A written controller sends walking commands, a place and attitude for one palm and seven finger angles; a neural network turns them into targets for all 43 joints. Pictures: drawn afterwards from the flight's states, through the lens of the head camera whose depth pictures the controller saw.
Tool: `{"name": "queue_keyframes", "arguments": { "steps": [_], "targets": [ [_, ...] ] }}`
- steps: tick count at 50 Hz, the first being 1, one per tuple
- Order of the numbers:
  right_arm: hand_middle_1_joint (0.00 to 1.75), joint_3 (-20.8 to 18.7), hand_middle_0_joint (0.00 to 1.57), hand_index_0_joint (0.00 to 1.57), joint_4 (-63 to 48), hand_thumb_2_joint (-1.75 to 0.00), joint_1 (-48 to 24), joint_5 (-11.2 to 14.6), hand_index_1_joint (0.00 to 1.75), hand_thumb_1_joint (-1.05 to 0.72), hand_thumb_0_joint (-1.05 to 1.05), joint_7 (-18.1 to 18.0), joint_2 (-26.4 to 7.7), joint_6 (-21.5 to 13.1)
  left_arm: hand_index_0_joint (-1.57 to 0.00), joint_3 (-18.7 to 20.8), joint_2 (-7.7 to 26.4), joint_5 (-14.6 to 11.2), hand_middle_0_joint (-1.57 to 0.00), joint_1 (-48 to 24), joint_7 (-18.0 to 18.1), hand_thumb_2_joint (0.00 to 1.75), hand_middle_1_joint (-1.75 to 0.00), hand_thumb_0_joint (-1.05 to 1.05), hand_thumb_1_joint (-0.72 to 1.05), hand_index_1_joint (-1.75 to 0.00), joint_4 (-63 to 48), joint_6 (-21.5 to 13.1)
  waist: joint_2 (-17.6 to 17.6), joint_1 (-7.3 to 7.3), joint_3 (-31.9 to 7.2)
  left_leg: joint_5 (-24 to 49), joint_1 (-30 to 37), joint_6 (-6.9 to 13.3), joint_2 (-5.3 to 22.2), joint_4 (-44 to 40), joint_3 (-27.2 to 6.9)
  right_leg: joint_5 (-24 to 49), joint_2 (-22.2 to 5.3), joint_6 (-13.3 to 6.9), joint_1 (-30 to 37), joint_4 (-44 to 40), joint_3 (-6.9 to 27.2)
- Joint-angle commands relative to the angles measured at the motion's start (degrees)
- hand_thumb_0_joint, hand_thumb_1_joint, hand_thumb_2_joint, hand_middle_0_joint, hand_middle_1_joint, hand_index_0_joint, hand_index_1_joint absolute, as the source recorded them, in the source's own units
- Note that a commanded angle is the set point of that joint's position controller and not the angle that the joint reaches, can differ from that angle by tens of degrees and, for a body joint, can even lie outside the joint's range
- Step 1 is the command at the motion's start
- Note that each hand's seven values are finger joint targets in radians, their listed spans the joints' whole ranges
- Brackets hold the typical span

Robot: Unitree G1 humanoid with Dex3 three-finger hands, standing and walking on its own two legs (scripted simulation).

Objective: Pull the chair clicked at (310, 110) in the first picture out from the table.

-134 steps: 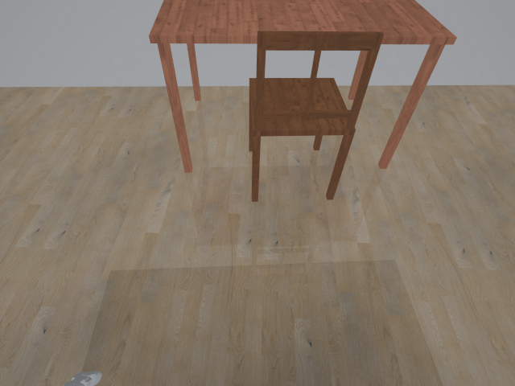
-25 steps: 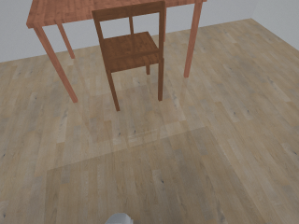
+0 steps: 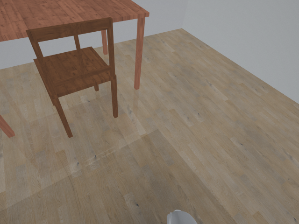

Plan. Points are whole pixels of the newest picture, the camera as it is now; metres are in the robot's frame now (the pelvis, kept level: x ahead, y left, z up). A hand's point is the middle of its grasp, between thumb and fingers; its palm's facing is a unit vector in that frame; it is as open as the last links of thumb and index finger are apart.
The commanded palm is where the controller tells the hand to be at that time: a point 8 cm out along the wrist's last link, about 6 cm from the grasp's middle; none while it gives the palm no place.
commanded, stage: walk to a spot facing it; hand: left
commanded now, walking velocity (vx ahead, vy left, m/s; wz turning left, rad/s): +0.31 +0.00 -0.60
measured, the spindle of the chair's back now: (79, 55) +0.93 +0.45 -0.12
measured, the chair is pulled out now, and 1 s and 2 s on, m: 0.00 0.00 0.00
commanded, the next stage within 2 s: turn to face it in 1.06 s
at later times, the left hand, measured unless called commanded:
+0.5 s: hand (123, 167) +0.34 +0.11 -0.18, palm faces -0.28 -0.94 -0.21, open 7.3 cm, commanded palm none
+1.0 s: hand (133, 125) +0.53 +0.09 -0.17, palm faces -0.43 -0.88 -0.17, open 7.4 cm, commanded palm none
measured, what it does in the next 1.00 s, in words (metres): walks ahead, turning right: right foot, then left foot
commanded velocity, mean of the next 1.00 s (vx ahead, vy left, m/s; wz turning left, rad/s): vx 0.27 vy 0.00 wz -0.51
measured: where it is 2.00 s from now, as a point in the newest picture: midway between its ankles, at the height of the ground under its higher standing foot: (168, 191)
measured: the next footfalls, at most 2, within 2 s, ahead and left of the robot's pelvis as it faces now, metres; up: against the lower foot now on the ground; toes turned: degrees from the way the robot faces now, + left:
right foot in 0.28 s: +0.24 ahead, -0.13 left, +0.00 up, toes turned -17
left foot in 0.72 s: +0.46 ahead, +0.05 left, +0.00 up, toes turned -14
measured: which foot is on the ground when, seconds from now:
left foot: down 0.00-0.26, up 0.28-0.70, down 0.72-1.00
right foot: up 0.00-0.26, down 0.28-0.72, up 0.74-1.00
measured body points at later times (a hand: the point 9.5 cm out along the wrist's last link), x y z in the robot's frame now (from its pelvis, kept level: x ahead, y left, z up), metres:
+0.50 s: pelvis +0.20 -0.05 -0.01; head +0.24 -0.06 +0.43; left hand +0.36 +0.16 -0.16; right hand +0.17 -0.29 -0.16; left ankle +0.27 +0.10 -0.67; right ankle +0.21 -0.11 -0.74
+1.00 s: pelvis +0.40 -0.06 +0.00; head +0.43 -0.05 +0.45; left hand +0.56 +0.14 -0.16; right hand +0.31 -0.29 -0.14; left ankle +0.42 +0.06 -0.74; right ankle +0.37 -0.21 -0.66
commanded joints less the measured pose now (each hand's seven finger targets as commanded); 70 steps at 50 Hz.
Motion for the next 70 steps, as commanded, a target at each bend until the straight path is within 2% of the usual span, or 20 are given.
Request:
{"name": "queue_keyframes", "arguments": {
  "steps": [1, 6, 11, 12, 13, 14, 15, 21, 31, 34, 36, 38, 42, 50, 54, 57, 59, 60, 65, 70],
  "targets": [
    [0.30, -2.0, 0.20, 0.20, 0.3, -0.90, 7.1, 0.0, 0.30, -0.90, 0.00, -0.6, -7.4, -1.6, -0.20, -1.6, -2.2, 0.0, -0.20, -7.5, -1.0, 0.90, -0.30, 0.00, 0.90, -0.30, -6.0, -0.9, 11.1, -1.82, 7.7, 30.6, 3.2, 2.7, 13.7, -7.1, -4.4, 3.2, -1.9, -0.1, -10.5, -3.0, -2.6],
    [0.30, -2.3, 0.20, 0.20, 3.6, -0.90, 12.2, -0.7, 0.30, -0.90, 0.00, -0.6, -7.6, -1.0, -0.20, -2.7, -3.5, -0.2, -0.20, -17.7, -1.3, 0.90, -0.30, 0.00, 0.90, -0.30, -8.1, -1.6, 10.5, -5.07, 9.5, 41.0, 7.2, 4.2, 14.1, -5.7, 0.7, 1.3, 0.1, -2.4, -4.0, -22.0, -8.5],
    [0.30, -3.6, 0.20, 0.20, 3.0, -0.90, 8.6, 0.0, 0.30, -0.90, 0.00, -0.3, -12.0, -0.7, -0.20, -1.4, 0.7, 0.0, -0.20, -2.7, -0.3, 0.90, -0.30, 0.00, 0.90, -0.30, -3.8, -3.1, 12.1, 3.26, -2.9, 65.1, 4.9, 2.0, 14.5, 19.5, 5.9, -2.0, 6.1, -7.8, 24.0, -33.5, -11.6],
    [0.30, -3.4, 0.20, 0.20, 1.9, -0.90, 7.0, 0.6, 0.30, -0.90, 0.00, 0.2, -11.5, -0.6, -0.20, -0.2, 4.4, 0.2, -0.20, 6.0, 0.1, 0.90, -0.30, 0.00, 0.90, -0.30, -1.3, -3.8, 9.8, 7.48, -8.0, 50.4, -7.6, -0.3, 14.1, 33.6, 6.3, 2.9, 2.0, -9.9, 42.4, -37.1, -7.3],
    [0.30, -2.7, 0.20, 0.20, 0.2, -0.90, 8.2, 1.7, 0.30, -0.90, 0.00, 0.7, -7.0, -0.6, -0.20, 0.8, 10.7, -0.3, -0.20, 11.9, 0.9, 0.90, -0.30, 0.00, 0.90, -0.30, -0.1, -4.4, -2.1, 8.36, -15.1, -4.2, -27.6, -3.2, 5.0, 54.5, 5.0, 8.2, -16.4, -17.7, 58.4, -39.9, 19.6],
    [0.30, -2.9, 0.20, 0.20, -2.4, -0.90, 2.4, 1.5, 0.30, -0.90, 0.00, 0.2, -6.6, -1.2, -0.20, 1.3, 13.3, -2.0, -0.20, 13.8, 1.5, 0.90, -0.30, 0.00, 0.90, -0.30, 0.6, -4.0, -2.3, 8.73, -16.0, -16.6, -36.3, -2.9, 2.0, 65.5, -2.9, 19.7, -23.2, -21.7, 58.8, -45.3, 32.1],
    [0.30, -3.4, 0.20, 0.20, -2.9, -0.90, 1.5, 0.8, 0.30, -0.90, 0.00, 0.3, -7.7, -1.3, -0.20, 1.2, 12.5, -1.9, -0.20, 10.6, 1.9, 0.90, -0.30, 0.00, 0.90, -0.30, -0.7, -4.1, -1.6, 6.99, -13.7, -9.2, -37.4, -2.7, 4.2, 66.5, -9.0, 15.6, -21.6, -16.8, 52.4, -47.7, 29.8],
    [0.30, -3.0, 0.20, 0.20, -0.5, -0.90, 3.7, -0.7, 0.30, -0.90, 0.00, 1.2, -4.2, 2.3, -0.20, -1.1, 4.3, -0.4, -0.20, -2.9, 2.9, 0.90, -0.30, 0.00, 0.90, -0.30, -1.9, -5.7, 2.9, -4.04, -2.4, 0.1, -26.4, -4.1, 7.8, 47.3, -8.2, 8.8, -10.4, -13.9, 19.3, -53.1, 10.6],
    [0.30, -3.2, 0.20, 0.20, -7.6, -0.90, -14.1, -0.3, 0.30, -0.90, 0.00, 2.6, -5.6, 0.4, -0.20, -0.5, 5.4, -0.5, -0.20, 3.5, 2.2, 0.90, -0.30, 0.00, 0.90, -0.30, -0.8, -5.5, -3.6, 1.11, 0.9, 3.2, -23.2, -3.6, 2.1, 19.5, -5.9, 7.0, -8.9, -12.6, 25.1, -50.5, 15.0],
    [0.30, -3.9, 0.20, 0.20, -5.7, -0.90, -7.5, -0.5, 0.30, -0.90, 0.00, 1.5, -8.5, -0.5, -0.20, -0.3, 4.7, -1.2, -0.20, 2.2, 2.3, 0.90, -0.30, 0.00, 0.90, -0.30, -1.7, -5.2, -0.9, -2.94, -2.2, 6.7, -4.2, -2.5, 1.2, 5.8, -5.2, 11.9, -4.7, -9.1, 20.1, -39.1, 12.4],
    [0.30, -6.3, 0.20, 0.20, -2.8, -0.90, 6.7, -1.3, 0.30, -0.90, 0.00, 0.9, -19.3, -0.5, -0.20, -1.3, -0.7, -1.6, -0.20, 3.1, 1.3, 0.90, -0.30, 0.00, 0.90, -0.30, -3.5, -5.5, 21.4, -7.39, -10.1, 7.6, 17.0, 6.6, 26.7, -2.6, -33.2, -20.9, 5.2, -3.1, -0.4, -6.5, -0.7],
    [0.30, -4.8, 0.20, 0.20, -4.2, -0.90, 1.2, -0.8, 0.30, -0.90, 0.00, 0.9, -14.1, -0.1, -0.20, -0.4, 1.5, -0.6, -0.20, -0.7, 1.2, 0.90, -0.30, 0.00, 0.90, -0.30, -3.6, -5.0, 12.4, -6.07, -1.7, -7.3, 3.5, 7.6, 26.1, -8.0, -30.7, -17.3, 0.1, -2.8, -4.4, 5.2, 2.2],
    [0.30, -3.2, 0.20, 0.20, -4.5, -0.90, -5.2, -0.5, 0.30, -0.90, 0.00, 0.5, -8.0, -1.0, -0.20, -0.2, -1.6, 0.0, -0.20, 3.0, 0.0, 0.90, -0.30, 0.00, 0.90, -0.30, -2.0, -2.5, 11.1, -0.36, 3.4, 6.0, -7.3, 3.3, 18.3, -9.1, -10.7, -5.1, -4.0, -1.0, 0.0, 3.8, 0.6],
    [0.30, -4.4, 0.20, 0.20, -1.6, -0.90, -1.3, -0.5, 0.30, -0.90, 0.00, 0.4, -9.4, 0.1, -0.20, -0.9, -4.3, -0.3, -0.20, -4.7, -0.3, 0.90, -0.30, 0.00, 0.90, -0.30, -4.3, -0.9, 13.3, -2.15, 4.0, 32.0, -2.5, 4.1, 16.8, -3.0, 5.2, -1.1, -3.8, 1.0, 1.8, -17.9, -6.1],
    [0.30, -5.3, 0.20, 0.20, -1.1, -0.90, -0.7, -0.6, 0.30, -0.90, 0.00, 0.5, -11.1, 1.2, -0.20, -1.1, -3.5, -0.3, -0.20, -7.2, -0.1, 0.90, -0.30, 0.00, 0.90, -0.30, -5.0, -1.4, 14.8, -2.78, 3.4, 36.0, -1.0, 3.3, 17.6, 2.8, 7.4, -1.0, -0.6, -0.7, 8.6, -26.5, -8.8],
    [0.30, -5.7, 0.20, 0.20, -2.3, -0.90, -2.3, -0.2, 0.30, -0.90, 0.00, 0.8, -12.9, 1.7, -0.20, -0.3, 0.5, 0.0, -0.20, 2.6, 0.4, 0.90, -0.30, 0.00, 0.90, -0.30, -2.7, -2.6, 10.8, 3.36, -3.2, 43.2, -4.3, -0.1, 16.2, 22.8, 9.0, 3.5, 3.1, -3.1, 27.1, -36.5, -11.1],
    [0.30, -4.0, 0.20, 0.20, -4.4, -0.90, 0.7, 0.9, 0.30, -0.90, 0.00, 1.0, -6.1, 1.9, -0.20, 1.7, 11.8, -0.8, -0.20, 12.8, 2.0, 0.90, -0.30, 0.00, 0.90, -0.30, 0.1, -4.2, -11.0, 5.68, -17.7, -18.6, -31.1, -5.6, 3.1, 56.0, 3.1, 49.6, -23.9, -14.2, 53.1, -38.8, 22.5],
    [0.30, -3.6, 0.20, 0.20, -4.3, -0.90, -1.1, 1.2, 0.30, -0.90, 0.00, 0.0, -7.1, 2.4, -0.20, 1.2, 11.4, -1.8, -0.20, 12.5, 2.9, 0.90, -0.30, 0.00, 0.90, -0.30, 0.0, -3.8, -5.8, 5.83, -20.3, -18.3, -28.9, -4.4, 3.8, 57.9, -7.8, 50.7, -24.3, -15.6, 48.7, -42.1, 19.8],
    [0.30, -2.3, 0.20, 0.20, 2.3, -0.90, 4.6, -0.2, 0.30, -0.90, 0.00, 0.3, -4.4, 5.2, -0.20, -2.8, 1.4, -0.8, -0.20, -7.5, 4.3, 0.90, -0.30, 0.00, 0.90, -0.30, -2.8, -3.9, -1.3, -4.33, -5.3, -4.3, -20.6, -3.9, 5.8, 46.3, -9.6, 23.1, -15.3, -10.1, 21.4, -49.3, 0.7],
    [0.30, -2.4, 0.20, 0.20, 1.9, -0.90, 1.9, -0.1, 0.30, -0.90, 0.00, 1.1, -4.0, 6.0, -0.20, -2.8, 1.1, -1.0, -0.20, -6.7, 4.3, 0.90, -0.30, 0.00, 0.90, -0.30, -2.0, -2.8, -4.5, -2.19, -1.8, -4.3, -21.8, -3.8, 3.6, 37.6, -6.3, 9.6, -16.0, -10.2, 22.4, -53.0, -1.9]
  ]
}}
